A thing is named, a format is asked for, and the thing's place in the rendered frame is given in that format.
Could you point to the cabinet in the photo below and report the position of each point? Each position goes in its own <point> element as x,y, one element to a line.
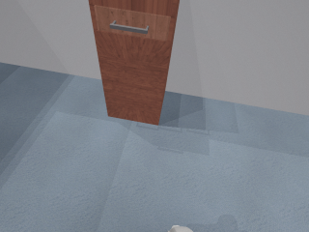
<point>134,69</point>

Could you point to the handle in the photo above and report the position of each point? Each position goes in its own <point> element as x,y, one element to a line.
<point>113,25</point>

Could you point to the drawer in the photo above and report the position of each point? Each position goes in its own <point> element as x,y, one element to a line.
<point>158,24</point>

